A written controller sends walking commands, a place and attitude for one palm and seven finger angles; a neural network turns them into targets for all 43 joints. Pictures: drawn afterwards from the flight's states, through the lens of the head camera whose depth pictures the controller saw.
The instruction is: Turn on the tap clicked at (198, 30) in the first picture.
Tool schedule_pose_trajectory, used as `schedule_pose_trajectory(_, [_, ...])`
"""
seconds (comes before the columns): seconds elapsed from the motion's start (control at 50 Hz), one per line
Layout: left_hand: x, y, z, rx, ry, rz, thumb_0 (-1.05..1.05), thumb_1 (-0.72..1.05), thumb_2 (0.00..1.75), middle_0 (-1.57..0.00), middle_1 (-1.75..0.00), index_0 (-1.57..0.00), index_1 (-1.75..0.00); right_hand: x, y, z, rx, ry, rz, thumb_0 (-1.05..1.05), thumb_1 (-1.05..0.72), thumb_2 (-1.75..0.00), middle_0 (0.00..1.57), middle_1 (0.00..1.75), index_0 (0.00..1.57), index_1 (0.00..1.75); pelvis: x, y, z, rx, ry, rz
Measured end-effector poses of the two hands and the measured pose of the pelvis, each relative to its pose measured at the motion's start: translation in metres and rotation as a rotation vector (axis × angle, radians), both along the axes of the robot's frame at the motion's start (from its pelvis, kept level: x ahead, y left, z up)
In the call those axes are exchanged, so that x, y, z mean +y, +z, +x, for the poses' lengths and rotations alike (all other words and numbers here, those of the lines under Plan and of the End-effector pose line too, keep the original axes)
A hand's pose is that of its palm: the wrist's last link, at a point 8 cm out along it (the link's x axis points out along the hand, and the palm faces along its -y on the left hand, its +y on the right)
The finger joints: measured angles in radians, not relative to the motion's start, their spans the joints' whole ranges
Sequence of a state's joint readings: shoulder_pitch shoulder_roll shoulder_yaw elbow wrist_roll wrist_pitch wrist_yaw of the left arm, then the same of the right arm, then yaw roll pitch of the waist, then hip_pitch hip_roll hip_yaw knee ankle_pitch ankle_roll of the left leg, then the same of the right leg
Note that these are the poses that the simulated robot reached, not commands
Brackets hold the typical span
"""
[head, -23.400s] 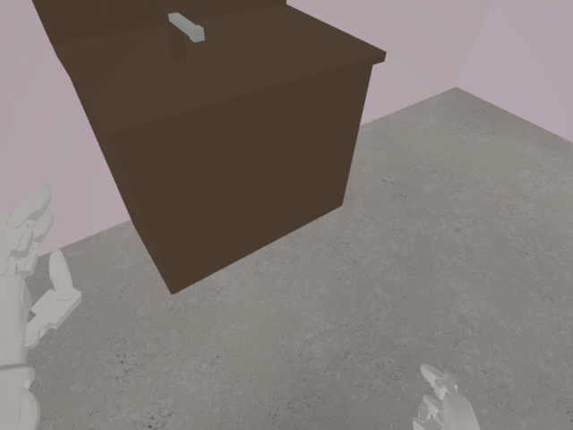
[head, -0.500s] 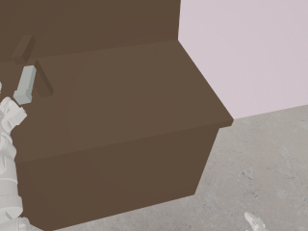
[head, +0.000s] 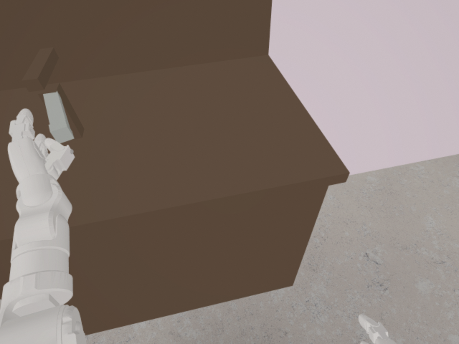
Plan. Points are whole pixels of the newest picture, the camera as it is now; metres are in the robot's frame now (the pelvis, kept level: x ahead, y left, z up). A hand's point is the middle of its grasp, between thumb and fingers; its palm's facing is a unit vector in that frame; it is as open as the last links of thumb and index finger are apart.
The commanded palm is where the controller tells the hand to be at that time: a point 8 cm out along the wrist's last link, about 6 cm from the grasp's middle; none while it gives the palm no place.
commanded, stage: push the lever round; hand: left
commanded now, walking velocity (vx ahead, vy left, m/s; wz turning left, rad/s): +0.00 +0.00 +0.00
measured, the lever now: (61, 131) +0.42 +0.34 +0.17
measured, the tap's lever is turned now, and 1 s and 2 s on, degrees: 18 48 71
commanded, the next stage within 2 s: none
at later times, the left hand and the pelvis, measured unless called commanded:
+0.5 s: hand (92, 142) +0.40 +0.28 +0.16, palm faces +0.68 -0.73 -0.05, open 7.8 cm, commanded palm +0.36 +0.30 +0.16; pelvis +0.00 +0.00 +0.00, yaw +0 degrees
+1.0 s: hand (112, 128) +0.45 +0.26 +0.15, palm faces +0.76 -0.64 -0.07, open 7.7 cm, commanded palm +0.40 +0.27 +0.16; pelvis +0.01 +0.01 +0.00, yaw -1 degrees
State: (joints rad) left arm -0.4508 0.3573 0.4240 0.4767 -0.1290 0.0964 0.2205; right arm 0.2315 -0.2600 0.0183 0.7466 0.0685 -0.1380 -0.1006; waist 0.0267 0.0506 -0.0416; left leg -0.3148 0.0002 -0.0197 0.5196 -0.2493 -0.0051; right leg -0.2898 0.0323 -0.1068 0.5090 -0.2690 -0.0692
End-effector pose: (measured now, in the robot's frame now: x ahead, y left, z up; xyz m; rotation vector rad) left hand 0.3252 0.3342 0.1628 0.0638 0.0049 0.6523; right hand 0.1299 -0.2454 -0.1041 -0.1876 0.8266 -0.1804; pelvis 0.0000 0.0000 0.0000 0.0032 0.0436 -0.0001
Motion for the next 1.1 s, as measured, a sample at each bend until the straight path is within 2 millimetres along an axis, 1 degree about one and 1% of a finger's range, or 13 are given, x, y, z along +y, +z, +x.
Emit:
schedule_pose_trajectory(0.22, [-0.013,-0.001,0.007,0.005,0.055,-0.013,-0.01,0.90,0.96,-0.15,-0.15,-0.15,-0.15,0.000,0.004,0.002,-0.005,-0.001,-0.006,0.01,-0.91,-0.90,0.20,0.30,0.20,0.30,0.001,0.000,-0.002,-0.005,-0.006,0.001])
schedule_pose_trajectory(0.44, [-0.027,-0.002,0.018,0.006,0.093,-0.025,-0.02,0.88,0.94,-0.15,-0.15,-0.15,-0.15,0.001,0.002,-0.003,0.023,-0.007,-0.014,0.01,-0.91,-0.90,0.20,0.30,0.20,0.30,0.004,0.000,-0.003,-0.002,-0.008,-0.001])
schedule_pose_trajectory(0.62, [-0.043,-0.001,0.033,0.023,0.133,-0.042,-0.02,0.88,0.93,-0.15,-0.15,-0.15,-0.15,0.005,-0.001,-0.011,0.053,-0.014,-0.007,0.01,-0.91,-0.90,0.20,0.30,0.20,0.30,0.007,0.000,-0.002,0.006,-0.012,-0.001])
schedule_pose_trajectory(0.88, [-0.054,-0.001,0.052,0.051,0.199,-0.053,0.00,0.91,0.92,-0.15,-0.15,-0.15,-0.15,0.005,-0.007,-0.021,0.112,-0.021,0.001,0.01,-0.91,-0.90,0.20,0.30,0.20,0.30,0.009,0.000,0.005,0.021,-0.015,-0.001])
schedule_pose_trajectory(0.98, [-0.057,-0.004,0.064,0.073,0.222,-0.058,0.00,0.92,0.92,-0.15,-0.15,-0.15,-0.15,0.004,-0.009,-0.022,0.136,-0.015,-0.005,0.01,-0.91,-0.90,0.20,0.30,0.20,0.30,0.009,-0.001,0.007,0.034,-0.011,-0.001])
schedule_pose_trajectory(1.1, [-0.066,-0.004,0.078,0.068,0.243,-0.065,0.01,0.93,0.92,-0.15,-0.15,-0.15,-0.15,0.004,-0.012,-0.024,0.163,-0.007,0.000,0.01,-0.91,-0.90,0.20,0.30,0.20,0.30,0.009,-0.002,0.011,0.057,-0.010,-0.001])
